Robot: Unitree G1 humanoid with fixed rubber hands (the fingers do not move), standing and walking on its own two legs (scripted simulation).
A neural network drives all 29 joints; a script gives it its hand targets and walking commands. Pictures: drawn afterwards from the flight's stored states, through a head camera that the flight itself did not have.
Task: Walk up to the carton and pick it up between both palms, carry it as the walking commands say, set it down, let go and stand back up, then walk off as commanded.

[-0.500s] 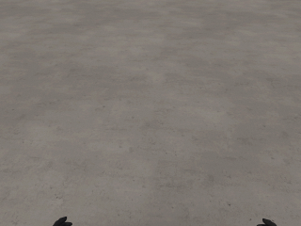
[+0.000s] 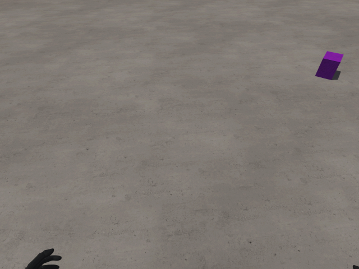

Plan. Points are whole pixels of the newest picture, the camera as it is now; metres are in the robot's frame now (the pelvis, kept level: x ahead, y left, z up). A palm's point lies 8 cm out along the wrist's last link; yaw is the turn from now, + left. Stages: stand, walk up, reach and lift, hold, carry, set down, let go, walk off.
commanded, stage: walk up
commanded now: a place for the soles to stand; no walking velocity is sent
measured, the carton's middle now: (329, 65) +2.45 -1.65 -0.67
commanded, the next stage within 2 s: none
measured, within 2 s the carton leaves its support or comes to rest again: neither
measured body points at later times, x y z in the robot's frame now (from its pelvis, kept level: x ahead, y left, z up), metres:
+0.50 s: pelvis +0.20 -0.10 -0.02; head +0.19 -0.06 +0.43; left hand +0.42 +0.19 -0.12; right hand +0.19 -0.49 -0.05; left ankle +0.29 -0.03 -0.74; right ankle +0.15 -0.24 -0.68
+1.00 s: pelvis +0.43 -0.29 -0.03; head +0.45 -0.29 +0.42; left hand +0.75 -0.09 -0.10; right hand +0.31 -0.64 -0.10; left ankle +0.34 -0.06 -0.67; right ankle +0.45 -0.40 -0.74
